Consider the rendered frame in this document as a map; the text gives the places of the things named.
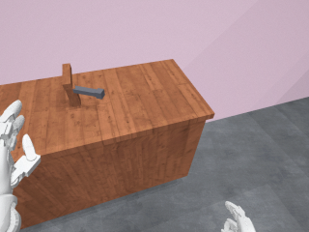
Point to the tap lever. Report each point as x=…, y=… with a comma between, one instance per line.
x=98, y=93

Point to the counter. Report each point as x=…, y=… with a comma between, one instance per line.
x=143, y=133

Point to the robot left forearm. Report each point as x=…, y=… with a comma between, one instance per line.
x=10, y=219

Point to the robot left hand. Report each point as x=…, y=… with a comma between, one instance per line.
x=10, y=125

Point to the robot right hand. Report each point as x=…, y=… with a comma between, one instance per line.
x=243, y=224

